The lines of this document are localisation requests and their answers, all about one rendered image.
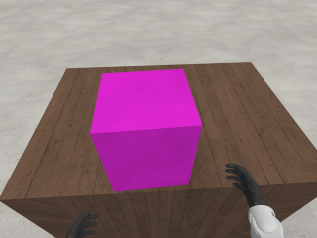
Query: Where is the pedestal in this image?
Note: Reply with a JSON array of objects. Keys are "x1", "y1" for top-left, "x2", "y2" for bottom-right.
[{"x1": 0, "y1": 62, "x2": 317, "y2": 238}]

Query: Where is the carton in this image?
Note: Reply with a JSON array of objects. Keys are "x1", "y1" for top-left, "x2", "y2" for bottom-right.
[{"x1": 90, "y1": 69, "x2": 203, "y2": 192}]

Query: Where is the robot left hand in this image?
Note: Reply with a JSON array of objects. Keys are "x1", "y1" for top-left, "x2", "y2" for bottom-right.
[{"x1": 65, "y1": 210, "x2": 98, "y2": 238}]

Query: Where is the robot right hand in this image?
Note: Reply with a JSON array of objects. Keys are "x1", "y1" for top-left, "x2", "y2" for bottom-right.
[{"x1": 225, "y1": 163, "x2": 266, "y2": 208}]

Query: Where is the right robot forearm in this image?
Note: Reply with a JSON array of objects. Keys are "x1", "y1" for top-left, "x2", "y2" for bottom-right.
[{"x1": 248, "y1": 205, "x2": 284, "y2": 238}]

